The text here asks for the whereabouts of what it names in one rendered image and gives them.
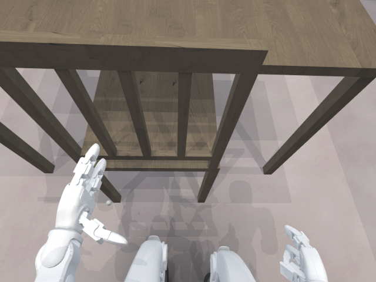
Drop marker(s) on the table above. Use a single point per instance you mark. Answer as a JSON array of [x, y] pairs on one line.
[[304, 37]]

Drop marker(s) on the robot thigh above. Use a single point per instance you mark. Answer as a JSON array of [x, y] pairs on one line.
[[227, 266], [150, 260]]

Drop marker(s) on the left robot hand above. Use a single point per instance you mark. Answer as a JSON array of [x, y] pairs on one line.
[[79, 194]]

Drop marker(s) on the left robot thigh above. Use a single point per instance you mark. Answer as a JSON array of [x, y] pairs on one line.
[[150, 260]]

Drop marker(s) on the right robot thigh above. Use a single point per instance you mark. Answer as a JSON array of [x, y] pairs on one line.
[[227, 266]]

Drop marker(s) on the robot left forearm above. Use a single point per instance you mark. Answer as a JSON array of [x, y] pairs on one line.
[[59, 257]]

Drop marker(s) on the chair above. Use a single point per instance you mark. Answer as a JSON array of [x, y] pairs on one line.
[[154, 106]]

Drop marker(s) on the right robot hand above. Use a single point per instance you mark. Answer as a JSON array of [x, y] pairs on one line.
[[307, 265]]

